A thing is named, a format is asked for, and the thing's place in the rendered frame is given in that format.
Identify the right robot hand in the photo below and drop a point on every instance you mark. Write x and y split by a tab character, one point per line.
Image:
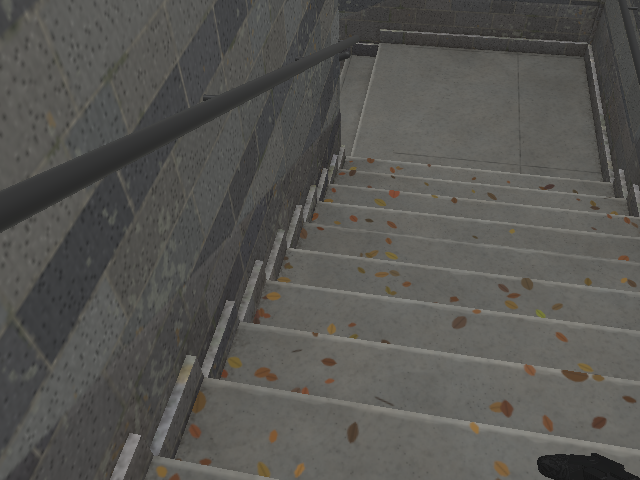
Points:
581	467

